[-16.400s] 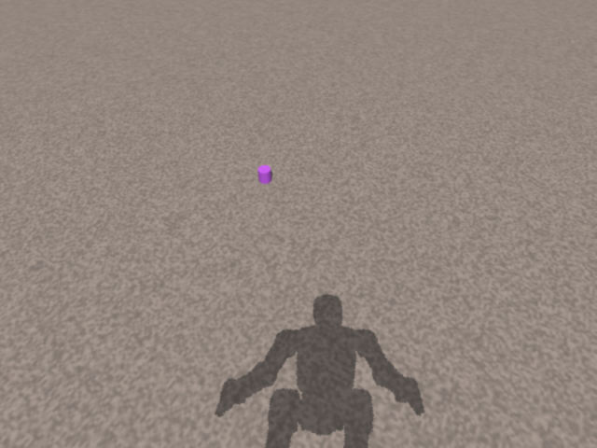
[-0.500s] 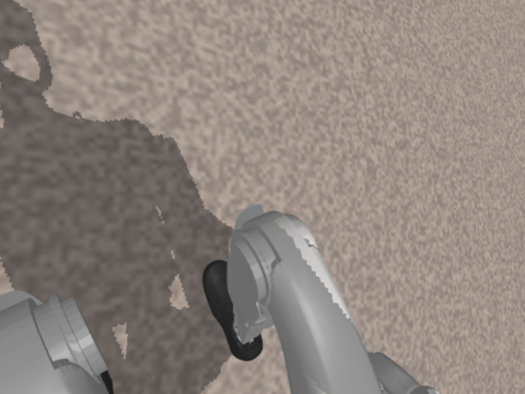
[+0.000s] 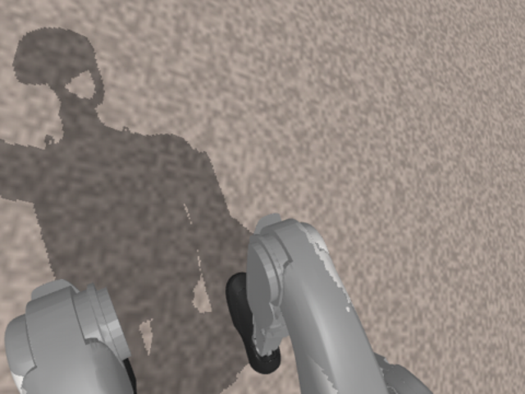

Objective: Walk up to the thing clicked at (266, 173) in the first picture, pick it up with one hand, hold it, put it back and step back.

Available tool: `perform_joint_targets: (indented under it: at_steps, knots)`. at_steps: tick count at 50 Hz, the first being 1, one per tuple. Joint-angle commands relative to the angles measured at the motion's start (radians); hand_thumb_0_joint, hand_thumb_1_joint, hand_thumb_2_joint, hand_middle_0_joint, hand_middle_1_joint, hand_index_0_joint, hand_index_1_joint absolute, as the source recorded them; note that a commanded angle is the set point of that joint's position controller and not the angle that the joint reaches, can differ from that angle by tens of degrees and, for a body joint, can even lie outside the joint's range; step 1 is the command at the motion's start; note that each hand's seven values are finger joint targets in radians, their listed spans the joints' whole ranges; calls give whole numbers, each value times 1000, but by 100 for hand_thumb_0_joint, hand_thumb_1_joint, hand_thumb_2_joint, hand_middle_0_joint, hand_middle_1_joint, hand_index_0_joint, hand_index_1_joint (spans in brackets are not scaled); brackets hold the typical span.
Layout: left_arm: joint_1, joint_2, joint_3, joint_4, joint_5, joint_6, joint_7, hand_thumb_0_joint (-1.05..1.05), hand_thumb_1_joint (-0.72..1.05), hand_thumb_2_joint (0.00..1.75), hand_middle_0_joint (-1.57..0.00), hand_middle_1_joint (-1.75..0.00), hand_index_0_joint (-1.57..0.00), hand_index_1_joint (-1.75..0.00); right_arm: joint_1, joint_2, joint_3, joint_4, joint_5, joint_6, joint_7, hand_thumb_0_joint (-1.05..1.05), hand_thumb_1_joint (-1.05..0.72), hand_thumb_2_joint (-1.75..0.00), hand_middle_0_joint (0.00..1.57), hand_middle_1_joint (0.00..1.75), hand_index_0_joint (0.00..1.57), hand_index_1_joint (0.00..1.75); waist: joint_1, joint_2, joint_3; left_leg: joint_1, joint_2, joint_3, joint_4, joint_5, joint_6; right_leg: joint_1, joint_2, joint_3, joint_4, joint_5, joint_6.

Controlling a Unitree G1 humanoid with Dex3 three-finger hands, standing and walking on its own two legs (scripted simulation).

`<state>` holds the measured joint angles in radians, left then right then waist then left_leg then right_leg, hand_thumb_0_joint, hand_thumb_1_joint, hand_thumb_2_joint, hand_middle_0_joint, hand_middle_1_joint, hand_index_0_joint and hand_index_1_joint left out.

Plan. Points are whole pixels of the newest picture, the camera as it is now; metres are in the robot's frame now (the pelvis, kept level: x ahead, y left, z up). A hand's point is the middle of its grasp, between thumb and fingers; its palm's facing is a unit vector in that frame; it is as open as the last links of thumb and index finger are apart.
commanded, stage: settle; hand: left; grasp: from above
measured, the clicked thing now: out of the picture +0.48 +0.37 -0.23
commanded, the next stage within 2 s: lift in 0.50 s
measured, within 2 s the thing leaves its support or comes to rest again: neither
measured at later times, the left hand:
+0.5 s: hand out of the picture +0.46 +0.35 -0.13, palm faces -0.44 -0.08 -0.89, open 9.1 cm
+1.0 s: hand out of the picture +0.42 +0.36 -0.06, palm faces -0.47 -0.12 -0.87, open 9.1 cm
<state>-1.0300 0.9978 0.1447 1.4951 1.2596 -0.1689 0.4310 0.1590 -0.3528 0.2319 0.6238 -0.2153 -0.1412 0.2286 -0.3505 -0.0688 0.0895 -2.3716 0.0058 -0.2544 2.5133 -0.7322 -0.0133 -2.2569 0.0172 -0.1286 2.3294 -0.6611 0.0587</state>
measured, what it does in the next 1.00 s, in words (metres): rises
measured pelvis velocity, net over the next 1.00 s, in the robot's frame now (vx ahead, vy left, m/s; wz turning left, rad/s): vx -0.01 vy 0.00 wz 0.13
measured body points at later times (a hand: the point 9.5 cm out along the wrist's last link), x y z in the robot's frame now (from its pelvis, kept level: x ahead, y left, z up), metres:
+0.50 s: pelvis -0.01 -0.01 +0.02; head +0.23 +0.09 +0.38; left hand +0.48 +0.35 -0.08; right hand +0.08 -0.28 -0.07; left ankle +0.05 +0.13 -0.28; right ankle +0.12 -0.13 -0.28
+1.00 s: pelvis -0.01 +0.00 +0.07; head +0.21 +0.08 +0.45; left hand +0.44 +0.36 -0.01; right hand +0.08 -0.28 -0.04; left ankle +0.05 +0.13 -0.28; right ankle +0.12 -0.13 -0.28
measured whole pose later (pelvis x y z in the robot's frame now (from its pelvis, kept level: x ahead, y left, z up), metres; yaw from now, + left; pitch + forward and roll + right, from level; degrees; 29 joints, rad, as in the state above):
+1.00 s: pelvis -0.01 +0.00 +0.07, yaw +7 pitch +36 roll -9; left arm -0.86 0.76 0.05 1.07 1.12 -0.15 0.05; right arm 0.22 -0.31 0.04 0.62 -0.06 0.07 0.11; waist -0.20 0.05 -0.10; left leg -2.23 0.00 -0.12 2.24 -0.65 0.00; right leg -2.15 -0.03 -0.04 2.15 -0.63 0.05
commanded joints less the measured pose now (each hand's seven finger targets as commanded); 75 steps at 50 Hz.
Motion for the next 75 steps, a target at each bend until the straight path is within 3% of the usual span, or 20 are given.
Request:
perform_joint_targets:
  at_steps: [1,6,7,10,18,25,28,29,32,35,39,44,46,48,50,55,60,68,71,75]
  knots:
    - [-216,197,17,-180,-35,19,-28,0,60,74,-89,-87,-94,-82,224,-313,-148,20,27,26,-8,0,-91,-90,20,30,20,30,-7,539,-703,565,16,139,-287,318,11,341,32,-100,-188,291,-95]
    - [-298,98,-50,-302,-55,-2,-102,0,65,73,-93,-87,-98,-82,217,-289,-165,-7,56,57,-18,0,-91,-90,20,30,20,30,-5,488,-737,555,5,142,-302,297,18,342,21,-86,-210,278,-95]
    - [-251,143,-20,-248,-47,1,-109,0,65,75,-94,-87,-99,-82,229,-292,-171,9,59,66,-22,0,-91,-90,20,30,20,30,11,465,-750,545,4,146,-305,291,21,359,22,-83,-204,271,-94]
    - [-335,148,-29,-323,-44,-18,-124,0,63,79,-93,-88,-98,-83,229,-276,-175,-1,69,82,-34,0,-91,-90,20,30,20,30,14,444,-771,528,-5,162,-306,270,26,373,18,-71,-223,259,-91]
    - [-353,152,-30,-303,-19,-25,-145,0,53,74,-86,-85,-90,-81,215,-252,-184,-10,77,121,-68,0,-91,-90,20,30,20,30,36,441,-775,535,-18,184,-347,204,28,351,13,-53,-255,182,-99]
    - [-363,111,-57,-283,-34,-13,-173,0,52,78,-84,-89,-88,-85,229,-234,-189,-10,85,141,-94,0,-91,-90,20,30,20,30,21,393,-775,511,-18,195,-362,209,37,379,11,-42,-281,190,-98]
    - [-362,119,-52,-313,-42,-14,-185,0,54,73,-88,-91,-93,-86,236,-229,-192,-10,90,147,-104,0,-94,-91,20,30,20,30,40,417,-808,531,-19,199,-377,227,36,390,7,-37,-283,206,-96]
    - [-343,98,-59,-299,-52,-12,-192,0,48,74,-81,-83,-85,-78,238,-227,-192,-8,91,148,-104,0,-89,-89,20,30,20,30,37,403,-800,532,-18,200,-377,228,37,398,6,-36,-288,208,-95]
    - [-351,137,-41,-366,-58,-6,-214,0,43,67,-81,-87,-86,-81,248,-225,-197,-8,100,158,-111,0,-94,-91,20,30,20,30,65,436,-863,576,-19,204,-392,276,33,424,4,-31,-287,244,-98]
    - [-319,109,-37,-403,-74,11,-242,0,50,71,-83,-88,-88,-82,261,-225,-217,-19,110,169,-113,0,-92,-91,20,30,20,30,82,477,-881,656,-20,193,-432,299,22,394,-4,-33,-292,248,-107]
    - [-265,135,-3,-469,-100,25,-274,0,50,74,-82,-91,-87,-85,260,-218,-240,-24,126,190,-117,0,-92,-91,20,30,20,30,120,477,-938,692,-21,202,-463,300,27,423,-6,-15,-314,245,-107]
    - [-205,61,-32,-557,-127,16,-316,0,50,74,-83,-88,-88,-82,248,-196,-262,-28,141,204,-125,0,-92,-91,20,30,20,30,124,414,-898,674,-22,207,-513,219,40,438,-6,0,-373,182,-106]
    - [-174,66,-15,-597,-150,15,-329,0,51,72,-83,-89,-88,-83,249,-198,-281,-27,150,207,-132,0,-92,-91,20,30,20,30,149,400,-919,702,-25,206,-539,218,41,445,-13,12,-390,186,-104]
    - [-137,-1,-48,-622,-178,13,-345,0,50,77,-82,-92,-87,-86,248,-186,-285,-35,155,206,-134,0,-92,-91,20,30,20,30,141,382,-910,726,-17,195,-573,205,42,467,-10,10,-410,186,-100]
    - [-142,25,-34,-682,-178,8,-353,0,49,76,-80,-93,-85,-87,245,-182,-294,-36,164,210,-143,0,-92,-91,20,30,20,30,152,368,-927,741,-20,189,-598,204,45,486,-13,15,-429,190,-97]
    - [-67,-36,-58,-759,-217,9,-375,0,51,78,-80,-95,-86,-89,216,-162,-304,-53,180,211,-160,0,-92,-91,20,30,20,30,173,354,-923,815,-8,170,-692,167,45,538,-7,20,-483,181,-91]
    - [23,-45,-41,-862,-235,37,-367,0,49,75,-76,-97,-83,-90,183,-146,-316,-67,201,213,-180,0,-91,-90,20,30,20,30,209,339,-960,937,-4,161,-791,192,41,638,-9,28,-555,207,-83]
    - [169,-142,-92,-954,-269,110,-375,0,48,76,-76,-96,-83,-89,127,-100,-320,-61,217,211,-213,0,-91,-90,20,30,20,30,221,264,-895,1069,-1,199,-919,272,47,847,-9,59,-753,245,-75]
    - [257,-166,-97,-977,-287,135,-385,0,47,72,-76,-92,-82,-85,100,-88,-316,-67,225,208,-225,0,-91,-90,20,30,20,30,246,248,-850,1141,6,194,-1014,239,40,923,-6,63,-824,221,-74]
    - [316,-212,-122,-1018,-297,151,-390,0,48,71,-76,-93,-82,-86,78,-68,-312,-65,234,196,-241,0,-91,-90,20,30,20,30,246,215,-789,1213,11,196,-1106,226,38,1019,-2,69,-920,214,-72]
